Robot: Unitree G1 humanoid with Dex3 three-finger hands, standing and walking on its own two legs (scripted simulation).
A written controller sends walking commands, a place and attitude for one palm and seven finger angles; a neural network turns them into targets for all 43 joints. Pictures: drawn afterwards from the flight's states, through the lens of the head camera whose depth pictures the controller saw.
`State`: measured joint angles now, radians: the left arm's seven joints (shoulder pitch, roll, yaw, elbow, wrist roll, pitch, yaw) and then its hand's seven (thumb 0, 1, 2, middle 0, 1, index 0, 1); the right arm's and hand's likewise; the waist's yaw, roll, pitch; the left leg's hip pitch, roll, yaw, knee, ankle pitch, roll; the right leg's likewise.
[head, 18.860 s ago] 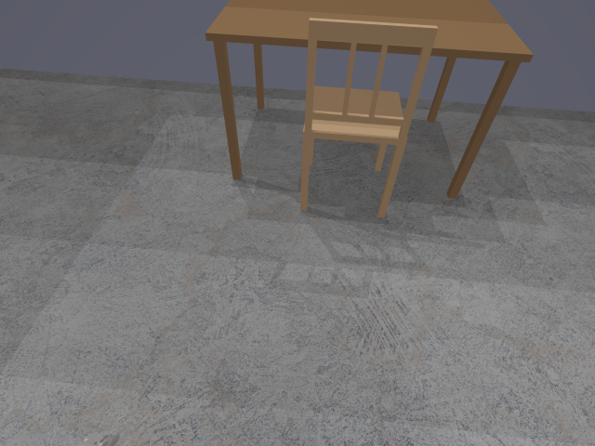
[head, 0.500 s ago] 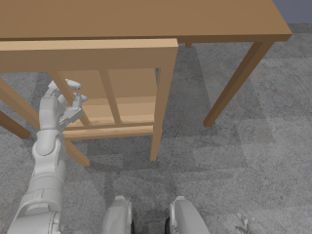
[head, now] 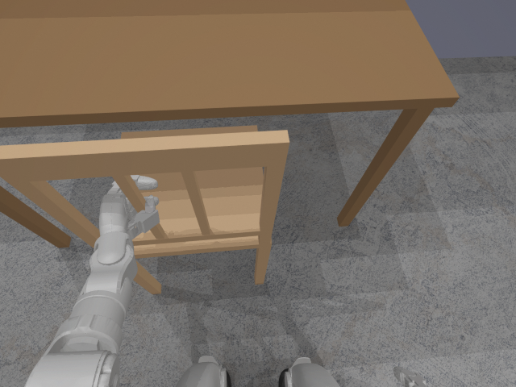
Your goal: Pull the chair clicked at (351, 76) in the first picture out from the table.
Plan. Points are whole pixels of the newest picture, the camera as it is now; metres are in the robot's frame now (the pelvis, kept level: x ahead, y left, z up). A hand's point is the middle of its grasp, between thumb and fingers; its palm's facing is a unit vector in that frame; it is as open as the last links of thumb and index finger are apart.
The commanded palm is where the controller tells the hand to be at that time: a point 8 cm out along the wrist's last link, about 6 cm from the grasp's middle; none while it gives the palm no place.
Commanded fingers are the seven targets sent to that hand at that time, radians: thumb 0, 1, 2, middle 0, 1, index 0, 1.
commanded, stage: step backward, pulling the chair out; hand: left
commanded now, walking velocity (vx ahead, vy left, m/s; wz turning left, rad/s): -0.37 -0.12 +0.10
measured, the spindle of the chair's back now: (143, 209) +0.42 +0.21 -0.08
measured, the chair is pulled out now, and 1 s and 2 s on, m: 0.02 0.10 0.10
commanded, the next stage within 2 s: none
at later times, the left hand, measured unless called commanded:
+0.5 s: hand (176, 243) +0.34 +0.13 -0.04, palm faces +0.10 -0.98 -0.19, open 4.9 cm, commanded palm +0.31 +0.18 -0.04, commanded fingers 0.00 0.90 0.90 -0.50 -1.45 -0.50 -1.45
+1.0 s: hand (186, 262) +0.31 +0.11 -0.04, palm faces +0.02 -0.98 -0.22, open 4.9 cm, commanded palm +0.29 +0.16 -0.03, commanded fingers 0.00 0.90 0.90 -0.50 -1.45 -0.50 -1.45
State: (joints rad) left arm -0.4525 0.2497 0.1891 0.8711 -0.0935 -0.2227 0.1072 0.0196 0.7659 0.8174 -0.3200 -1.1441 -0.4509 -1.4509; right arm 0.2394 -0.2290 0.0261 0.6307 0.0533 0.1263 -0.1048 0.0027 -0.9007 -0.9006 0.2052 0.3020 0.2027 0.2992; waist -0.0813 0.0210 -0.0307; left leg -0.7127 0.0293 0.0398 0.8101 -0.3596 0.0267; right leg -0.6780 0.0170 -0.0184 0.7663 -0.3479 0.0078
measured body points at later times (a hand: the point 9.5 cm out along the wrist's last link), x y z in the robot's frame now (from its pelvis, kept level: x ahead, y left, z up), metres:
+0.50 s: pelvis -0.04 -0.02 +0.02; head +0.07 -0.03 +0.46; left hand +0.33 +0.18 -0.03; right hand +0.04 -0.29 -0.12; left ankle +0.01 +0.10 -0.70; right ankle +0.01 -0.12 -0.70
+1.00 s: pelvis -0.06 -0.02 +0.02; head +0.03 -0.03 +0.46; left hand +0.30 +0.17 -0.02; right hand +0.02 -0.28 -0.12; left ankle +0.01 +0.10 -0.70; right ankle +0.01 -0.12 -0.70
